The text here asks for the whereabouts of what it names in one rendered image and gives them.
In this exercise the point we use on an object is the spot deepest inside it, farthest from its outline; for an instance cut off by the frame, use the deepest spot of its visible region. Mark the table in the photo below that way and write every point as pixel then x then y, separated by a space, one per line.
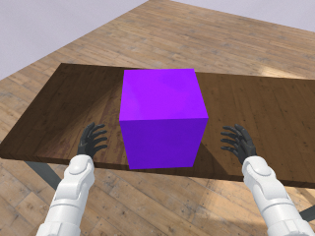
pixel 278 114

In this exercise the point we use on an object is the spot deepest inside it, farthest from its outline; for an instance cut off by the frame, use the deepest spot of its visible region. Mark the robot left forearm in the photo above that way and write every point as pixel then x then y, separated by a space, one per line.
pixel 69 202

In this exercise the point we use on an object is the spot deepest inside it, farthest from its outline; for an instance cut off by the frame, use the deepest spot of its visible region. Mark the carton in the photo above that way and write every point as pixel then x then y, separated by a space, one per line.
pixel 162 117

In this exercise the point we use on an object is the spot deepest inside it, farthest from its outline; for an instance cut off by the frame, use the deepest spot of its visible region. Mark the left robot hand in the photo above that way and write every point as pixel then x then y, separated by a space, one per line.
pixel 87 143

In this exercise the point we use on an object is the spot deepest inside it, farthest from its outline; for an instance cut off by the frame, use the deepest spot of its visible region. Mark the right robot hand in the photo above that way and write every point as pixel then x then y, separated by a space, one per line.
pixel 243 144

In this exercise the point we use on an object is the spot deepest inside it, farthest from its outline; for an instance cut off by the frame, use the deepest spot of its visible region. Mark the robot right forearm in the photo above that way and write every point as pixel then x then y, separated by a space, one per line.
pixel 273 202

